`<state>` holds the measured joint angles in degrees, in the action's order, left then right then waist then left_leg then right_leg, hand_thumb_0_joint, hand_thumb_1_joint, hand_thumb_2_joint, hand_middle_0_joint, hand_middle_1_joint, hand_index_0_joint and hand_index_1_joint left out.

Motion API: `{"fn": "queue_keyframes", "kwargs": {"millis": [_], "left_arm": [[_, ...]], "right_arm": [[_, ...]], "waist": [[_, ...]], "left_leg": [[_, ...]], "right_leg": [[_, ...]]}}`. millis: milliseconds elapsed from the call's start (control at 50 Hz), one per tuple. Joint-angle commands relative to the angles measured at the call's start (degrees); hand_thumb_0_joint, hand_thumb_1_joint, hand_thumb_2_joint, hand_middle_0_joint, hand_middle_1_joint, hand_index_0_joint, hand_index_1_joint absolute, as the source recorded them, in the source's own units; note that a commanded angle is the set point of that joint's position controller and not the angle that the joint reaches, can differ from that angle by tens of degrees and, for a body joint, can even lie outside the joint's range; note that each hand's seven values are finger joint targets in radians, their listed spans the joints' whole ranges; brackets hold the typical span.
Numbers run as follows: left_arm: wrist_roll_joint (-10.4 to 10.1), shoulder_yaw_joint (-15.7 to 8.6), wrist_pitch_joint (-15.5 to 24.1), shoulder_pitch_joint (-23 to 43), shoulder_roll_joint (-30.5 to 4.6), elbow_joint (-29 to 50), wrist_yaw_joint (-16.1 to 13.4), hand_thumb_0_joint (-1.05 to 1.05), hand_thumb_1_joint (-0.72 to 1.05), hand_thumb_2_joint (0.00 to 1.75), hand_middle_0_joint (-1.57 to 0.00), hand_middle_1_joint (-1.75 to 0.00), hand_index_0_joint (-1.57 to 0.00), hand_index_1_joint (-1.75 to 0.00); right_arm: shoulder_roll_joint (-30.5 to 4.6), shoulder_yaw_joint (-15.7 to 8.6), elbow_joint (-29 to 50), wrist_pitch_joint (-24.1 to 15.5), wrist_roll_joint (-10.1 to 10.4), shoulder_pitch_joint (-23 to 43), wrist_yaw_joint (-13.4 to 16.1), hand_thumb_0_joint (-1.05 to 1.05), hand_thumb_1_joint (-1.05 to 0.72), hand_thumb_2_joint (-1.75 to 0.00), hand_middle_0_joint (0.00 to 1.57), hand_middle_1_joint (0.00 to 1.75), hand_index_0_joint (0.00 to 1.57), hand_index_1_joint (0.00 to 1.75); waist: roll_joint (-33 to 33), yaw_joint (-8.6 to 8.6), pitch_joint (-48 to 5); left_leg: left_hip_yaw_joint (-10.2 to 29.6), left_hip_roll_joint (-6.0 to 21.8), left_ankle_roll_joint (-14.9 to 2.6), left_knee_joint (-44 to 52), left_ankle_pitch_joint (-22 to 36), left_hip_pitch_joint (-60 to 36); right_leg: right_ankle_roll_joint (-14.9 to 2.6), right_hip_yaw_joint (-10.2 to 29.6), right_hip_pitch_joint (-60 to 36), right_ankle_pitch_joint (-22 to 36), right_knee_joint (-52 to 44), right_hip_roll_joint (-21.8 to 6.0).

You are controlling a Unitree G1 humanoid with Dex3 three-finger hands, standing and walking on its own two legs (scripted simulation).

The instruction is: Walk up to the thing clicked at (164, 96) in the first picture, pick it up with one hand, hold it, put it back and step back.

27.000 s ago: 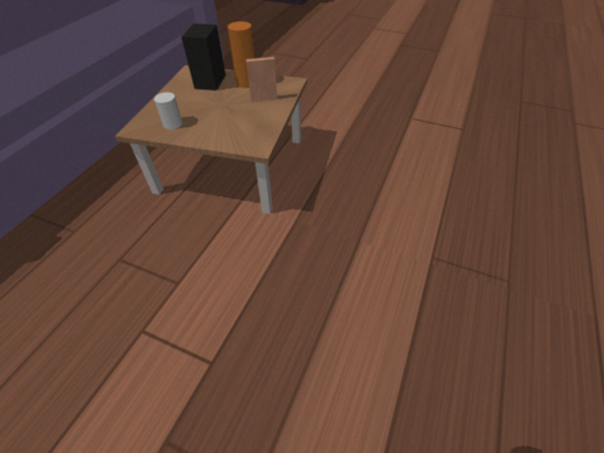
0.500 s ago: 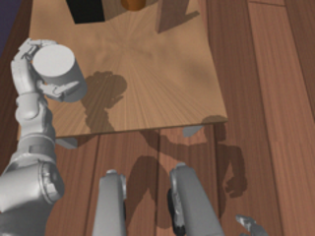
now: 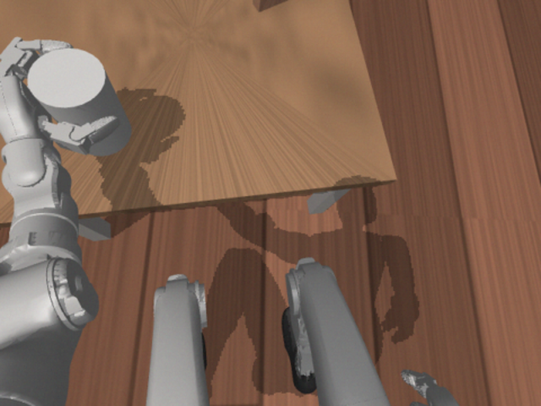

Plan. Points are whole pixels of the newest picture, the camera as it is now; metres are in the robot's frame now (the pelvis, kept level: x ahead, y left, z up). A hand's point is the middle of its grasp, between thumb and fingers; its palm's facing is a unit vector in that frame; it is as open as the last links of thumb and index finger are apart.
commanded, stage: lower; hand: left
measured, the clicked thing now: (87, 108) +0.53 +0.22 -0.02
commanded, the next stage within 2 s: loosen in 0.56 s
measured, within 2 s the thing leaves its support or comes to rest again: rests again in 0.44 s
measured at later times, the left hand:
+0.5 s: hand (84, 110) +0.54 +0.23 -0.04, palm faces +0.24 -0.97 -0.04, open 11.6 cm
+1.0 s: hand (79, 108) +0.54 +0.24 -0.04, palm faces +0.23 -0.97 -0.03, open 12.9 cm
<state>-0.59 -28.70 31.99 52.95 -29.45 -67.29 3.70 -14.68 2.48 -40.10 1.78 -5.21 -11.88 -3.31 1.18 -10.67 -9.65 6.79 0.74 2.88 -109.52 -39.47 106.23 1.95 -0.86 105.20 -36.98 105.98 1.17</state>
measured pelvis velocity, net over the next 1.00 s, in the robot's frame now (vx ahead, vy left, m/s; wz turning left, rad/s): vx -0.02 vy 0.00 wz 0.00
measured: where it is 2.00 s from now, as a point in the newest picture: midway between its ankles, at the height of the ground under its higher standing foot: (248, 376)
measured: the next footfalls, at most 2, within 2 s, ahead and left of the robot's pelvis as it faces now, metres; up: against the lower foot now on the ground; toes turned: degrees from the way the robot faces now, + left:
none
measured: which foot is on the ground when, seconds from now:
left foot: down 0.00-1.00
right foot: down 0.00-1.00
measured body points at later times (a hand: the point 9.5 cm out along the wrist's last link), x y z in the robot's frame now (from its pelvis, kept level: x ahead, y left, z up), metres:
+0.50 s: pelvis -0.01 +0.00 -0.05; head +0.21 +0.04 +0.34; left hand +0.52 +0.28 -0.04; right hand +0.02 -0.27 -0.17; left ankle +0.06 +0.14 -0.45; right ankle +0.08 -0.13 -0.45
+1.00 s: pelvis -0.02 +0.00 -0.07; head +0.20 +0.04 +0.32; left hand +0.52 +0.29 -0.04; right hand +0.03 -0.27 -0.19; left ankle +0.06 +0.14 -0.45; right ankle +0.08 -0.13 -0.45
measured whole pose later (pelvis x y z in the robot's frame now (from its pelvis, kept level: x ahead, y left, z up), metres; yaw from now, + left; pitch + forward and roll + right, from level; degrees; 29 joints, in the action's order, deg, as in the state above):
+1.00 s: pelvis -0.02 +0.00 -0.07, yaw +0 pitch +35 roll -5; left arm 0.0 -28.4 28.4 60.1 -33.4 -68.3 5.1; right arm -15.8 3.4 -39.5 3.6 -5.2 -11.7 -3.1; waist 1.1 -11.3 -7.8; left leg 7.2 -0.8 2.9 -121.6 -39.5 117.6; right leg 2.8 -0.4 116.2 -37.4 117.9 0.8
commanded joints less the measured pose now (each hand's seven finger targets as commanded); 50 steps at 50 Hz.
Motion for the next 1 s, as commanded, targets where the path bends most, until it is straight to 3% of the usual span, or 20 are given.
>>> {"fn": "queue_keyframes", "kwargs": {"millis": [0, 80, 120, 140, 180, 240, 300, 340, 400, 500, 560, 640, 660, 780, 800, 860, 880, 900, 940, 980], "left_arm": [[-1.44, -0.34, 5.57, 29.89, -15.78, 16.58, -0.43, 0.0, -0.02, 1.25, -1.26, -1.39, -1.25, -1.42], [-1.48, -1.31, 5.08, 31.52, -18.43, 18.02, -0.5, 0.0, -0.01, 1.22, -1.23, -1.35, -1.22, -1.38], [-1.43, -0.56, 4.43, 30.54, -16.63, 15.74, -0.3, 0.0, -0.02, 1.21, -1.22, -1.35, -1.22, -1.38], [-1.17, -0.75, 4.32, 31.18, -17.82, 16.13, -0.27, 0.0, -0.03, 1.22, -1.22, -1.36, -1.22, -1.38], [-1.16, -2.52, 4.12, 30.42, -19.72, 15.06, -0.67, 0.0, -0.02, 1.2, -1.21, -1.34, -1.21, -1.37], [-0.95, -1.31, 3.78, 30.96, -18.37, 14.41, -0.26, 0.0, -0.03, 1.21, -1.21, -1.34, -1.2, -1.37], [-0.86, -2.29, 3.82, 31.28, -20.08, 14.27, -0.1, 0.0, -0.04, 1.2, -1.21, -1.34, -1.21, -1.36], [-0.61, -1.43, 3.5, 31.25, -19.48, 13.41, 0.15, 0.0, -0.01, 1.21, -1.21, -1.35, -1.21, -1.37], [-0.55, -2.65, 3.66, 33.84, -21.87, 16.06, 0.11, 0.0, 0.01, 1.21, -1.22, -1.35, -1.22, -1.37], [-0.78, -1.63, 2.74, 31.88, -18.88, 12.97, 0.39, 0.0, 0.01, 1.21, -1.21, -1.34, -1.21, -1.36], [-0.11, -1.17, 2.4, 32.8, -19.45, 13.68, 0.47, 0.0, -0.01, 1.19, -1.2, -1.32, -1.19, -1.35], [0.31, -0.69, 1.91, 31.62, -18.34, 10.93, 0.39, 0.0, 0.02, 1.17, -1.18, -1.29, -1.18, -1.31], [0.46, -1.08, 1.84, 31.38, -19.06, 10.47, 0.45, 0.0, 0.0, 1.09, -1.23, -1.27, -1.25, -1.27], [-0.06, 0.08, 1.32, 32.78, -17.38, 12.23, 1.08, 0.0, -0.34, 0.61, -0.95, -0.88, -0.98, -0.85], [-0.03, -0.29, 1.31, 32.72, -18.0, 12.98, 1.01, 0.0, -0.38, 0.53, -0.91, -0.82, -0.94, -0.8], [0.23, 0.23, 0.82, 33.18, -18.02, 12.9, 1.04, 0.0, -0.54, 0.37, -0.69, -0.6, -0.7, -0.6], [0.18, 0.92, 0.53, 32.25, -16.47, 11.7, 1.16, 0.0, -0.59, 0.31, -0.64, -0.53, -0.65, -0.53], [0.06, 1.26, 0.34, 31.87, -15.61, 11.52, 1.33, 0.0, -0.61, 0.27, -0.6, -0.49, -0.6, -0.48], [-0.16, -0.74, -0.01, 31.42, -18.09, 10.67, 0.91, 0.0, -0.61, 0.21, -0.56, -0.43, -0.56, -0.43], [-0.14, 0.9, -0.16, 32.12, -16.28, 11.16, 1.05, 0.0, -0.61, 0.18, -0.5, -0.38, -0.5, -0.38]], "right_arm": [[-12.05, -3.5, 1.26, -0.33, -0.15, -11.35, 0.79, 0.0, -0.93, -0.91, 0.2, 0.3, 0.2, 0.3], [-12.26, -3.21, 0.92, -0.04, -0.08, -11.79, 0.95, 0.0, -0.93, -0.91, 0.2, 0.3, 0.2, 0.3], [-12.31, -3.25, 1.06, 0.04, -0.04, -11.63, 1.01, 0.0, -0.93, -0.91, 0.2, 0.3, 0.2, 0.3], [-12.31, -3.04, 0.73, 0.13, -0.15, -11.98, 1.02, 0.0, -0.93, -0.91, 0.2, 0.3, 0.2, 0.3], [-12.45, -2.98, 1.05, 0.35, -0.01, -11.92, 1.13, 0.0, -0.93, -0.91, 0.2, 0.3, 0.2, 0.3], [-12.62, -2.97, 1.16, 0.36, -0.01, -11.74, 1.0, 0.0, -0.93, -0.91, 0.2, 0.3, 0.2, 0.3], [-12.68, -2.72, 1.08, 0.51, -0.07, -12.0, 1.06, 0.0, -0.92, -0.91, 0.2, 0.3, 0.2, 0.3], [-12.66, -2.81, 1.19, 0.49, -0.01, -11.81, 1.03, 0.0, -0.92, -0.91, 0.2, 0.3, 0.2, 0.3], [-13.0, -2.77, 1.25, 0.69, -0.17, -12.19, 1.09, 0.0, -0.92, -0.91, 0.2, 0.3, 0.2, 0.3], [-13.25, -2.75, 1.21, 0.86, 0.04, -11.69, 1.14, 0.0, -0.92, -0.91, 0.2, 0.3, 0.2, 0.3], [-13.39, -2.81, 0.99, 1.02, -0.18, -12.62, 1.05, 0.0, -0.92, -0.91, 0.2, 0.3, 0.2, 0.3], [-13.16, -2.7, 0.78, 1.22, -0.37, -12.41, 1.14, 0.0, -0.91, -0.9, 0.2, 0.3, 0.2, 0.3], [-13.33, -2.65, 0.65, 1.11, -0.36, -11.93, 1.23, 0.0, -0.93, -0.9, 0.2, 0.3, 0.2, 0.3], [-13.7, -2.9, 1.34, 1.42, -0.1, -12.22, 1.09, 0.0, -0.93, -0.9, 0.2, 0.3, 0.2, 0.3], [-13.78, -2.89, 1.38, 1.54, -0.07, -11.96, 1.09, 0.0, -0.93, -0.9, 0.2, 0.3, 0.2, 0.3], [-13.77, -3.04, 1.4, 1.56, -0.07, -11.86, 1.18, 0.0, -0.93, -0.9, 0.2, 0.3, 0.2, 0.3], [-13.67, -3.14, 1.37, 1.6, -0.04, -11.95, 1.16, 0.0, -0.93, -0.9, 0.2, 0.3, 0.2, 0.3], [-13.73, -3.1, 1.26, 1.52, -0.1, -12.04, 1.15, 0.0, -0.93, -0.9, 0.2, 0.3, 0.2, 0.3], [-13.91, -3.06, 1.75, 1.64, 0.02, -11.95, 1.27, 0.0, -0.93, -0.9, 0.2, 0.3, 0.2, 0.3], [-13.67, -2.8, 1.79, 1.64, 0.04, -11.84, 1.17, 0.0, -0.93, -0.9, 0.2, 0.3, 0.2, 0.3]], "waist": [[15.13, -0.12, -43.18], [15.22, -0.13, -42.75], [14.05, -0.72, -41.14], [14.64, -0.72, -41.09], [12.5, -0.2, -40.99], [12.89, -0.92, -40.54], [12.26, -0.81, -39.97], [11.87, -1.03, -38.6], [12.84, -0.73, -40.65], [12.53, -1.25, -38.72], [13.97, -1.44, -40.25], [10.82, -1.8, -37.33], [11.18, -1.44, -36.14], [12.66, -2.0, -37.83], [13.11, -1.34, -38.16], [13.14, -1.65, -37.63], [12.28, -2.02, -37.29], [12.59, -1.92, -37.14], [11.2, -1.63, -36.17], [11.95, -1.98, -36.32]], "left_leg": [[-3.23, -0.11, -3.31, 10.93, 18.18, -29.7], [-3.38, -0.23, -3.39, 9.65, 17.66, -26.68], [-3.49, -0.28, -3.57, 9.04, 15.71, -25.38], [-3.73, -0.34, -3.58, 8.33, 15.98, -24.18], [-3.75, -0.45, -3.7, 7.97, 14.8, -22.32], [-3.75, -0.39, -3.71, 6.69, 14.8, -21.89], [-4.11, -0.63, -3.85, 5.77, 13.58, -18.82], [-4.26, -0.62, -3.85, 5.4, 12.06, -17.51], [-4.62, -0.72, -3.86, 4.63, 11.06, -17.34], [-4.02, -0.68, -3.54, 4.39, 10.96, -17.38], [-4.19, -0.68, -3.55, 3.28, 13.42, -18.17], [-4.73, -0.93, -3.99, 1.97, 10.92, -13.73], [-4.68, -0.97, -3.95, 1.91, 10.15, -13.48], [-4.03, -0.89, -3.46, 2.57, 11.18, -16.04], [-4.0, -0.91, -3.38, 2.66, 12.17, -16.69], [-4.13, -0.93, -3.54, 2.42, 10.81, -16.43], [-4.26, -0.87, -3.59, 2.22, 10.65, -16.42], [-4.26, -0.93, -3.49, 2.22, 11.28, -16.51], [-4.43, -1.15, -3.77, 2.34, 9.09, -13.82], [-4.35, -1.07, -3.57, 2.55, 9.3, -14.6]], "right_leg": [[-4.51, -2.19, -18.9, 14.99, -9.09, -0.08], [-4.41, -2.21, -18.68, 14.85, -7.91, -0.15], [-4.32, -2.24, -16.98, 13.41, -7.92, -0.18], [-4.31, -2.12, -17.53, 13.93, -7.41, -0.18], [-4.15, -2.27, -18.02, 13.01, -7.1, -0.09], [-4.22, -2.54, -15.89, 12.8, -5.7, -0.08], [-4.02, -2.39, -16.49, 12.42, -5.07, -0.07], [-3.96, -2.49, -15.64, 11.16, -4.79, 0.03], [-3.94, -2.24, -15.69, 10.58, -4.37, 0.0], [-4.09, -3.12, -12.86, 10.11, -2.78, -0.3], [-4.19, -2.95, -12.93, 12.07, -2.0, -0.22], [-3.81, -2.46, -13.33, 11.08, -2.72, -0.19], [-3.91, -2.59, -12.06, 10.25, -2.25, -0.26], [-4.26, -3.56, -10.7, 10.59, -1.08, -0.26], [-4.35, -3.52, -10.34, 11.18, -0.71, -0.4], [-4.24, -3.25, -10.02, 10.3, -1.08, -0.44], [-4.17, -3.31, -9.93, 10.24, -1.32, -0.38], [-4.23, -3.38, -10.0, 10.76, -1.0, -0.47], [-3.98, -3.21, -10.88, 9.36, -1.68, -0.48], [-4.12, -3.33, -10.59, 9.41, -1.41, -0.58]]}}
